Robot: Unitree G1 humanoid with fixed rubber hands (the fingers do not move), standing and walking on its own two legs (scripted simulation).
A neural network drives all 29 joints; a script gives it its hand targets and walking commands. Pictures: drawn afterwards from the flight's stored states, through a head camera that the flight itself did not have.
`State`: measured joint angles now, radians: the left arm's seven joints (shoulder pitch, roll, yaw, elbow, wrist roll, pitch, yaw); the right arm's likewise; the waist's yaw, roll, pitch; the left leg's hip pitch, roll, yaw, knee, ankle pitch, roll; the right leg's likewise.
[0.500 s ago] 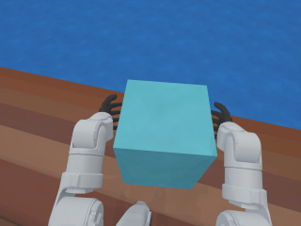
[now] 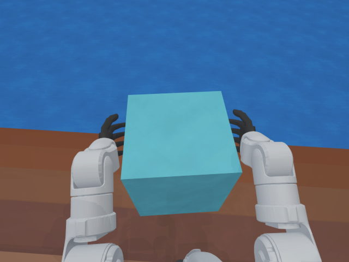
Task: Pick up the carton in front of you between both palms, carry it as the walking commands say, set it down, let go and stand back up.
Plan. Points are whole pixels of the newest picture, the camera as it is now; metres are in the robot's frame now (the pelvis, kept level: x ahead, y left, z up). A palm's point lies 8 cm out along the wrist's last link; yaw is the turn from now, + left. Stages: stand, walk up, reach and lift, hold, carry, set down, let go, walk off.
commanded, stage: carry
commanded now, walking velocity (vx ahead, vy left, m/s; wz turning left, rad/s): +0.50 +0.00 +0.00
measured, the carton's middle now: (177, 158) +0.36 -0.03 +0.03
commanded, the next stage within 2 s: none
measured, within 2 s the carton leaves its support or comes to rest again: neither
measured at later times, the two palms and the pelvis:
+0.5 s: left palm (121, 88) +0.75 +0.15 -0.06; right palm (197, 90) +0.73 -0.15 -0.07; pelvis +0.39 +0.01 -0.19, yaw -1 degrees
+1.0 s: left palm (132, 75) +1.10 +0.14 -0.25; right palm (185, 71) +1.12 -0.16 -0.24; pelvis +0.76 -0.04 -0.35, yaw -2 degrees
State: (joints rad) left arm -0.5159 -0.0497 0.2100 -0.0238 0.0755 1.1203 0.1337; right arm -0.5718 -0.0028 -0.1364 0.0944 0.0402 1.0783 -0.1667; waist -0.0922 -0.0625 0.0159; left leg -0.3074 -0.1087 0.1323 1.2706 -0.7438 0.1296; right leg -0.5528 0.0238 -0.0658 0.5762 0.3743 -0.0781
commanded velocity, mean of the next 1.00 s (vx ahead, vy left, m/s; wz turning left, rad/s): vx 0.50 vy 0.00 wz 0.00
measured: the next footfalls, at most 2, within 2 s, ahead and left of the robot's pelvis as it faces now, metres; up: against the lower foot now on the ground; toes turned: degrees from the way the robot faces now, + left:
left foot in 0.42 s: +0.50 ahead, +0.05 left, -0.14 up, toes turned +0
right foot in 0.84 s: +0.81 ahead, -0.07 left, -0.29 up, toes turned -2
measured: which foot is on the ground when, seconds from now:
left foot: down 0.00-0.02, up 0.04-0.40, down 0.42-0.86, up 0.88-1.00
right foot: down 0.00-0.44, up 0.46-0.82, down 0.84-1.00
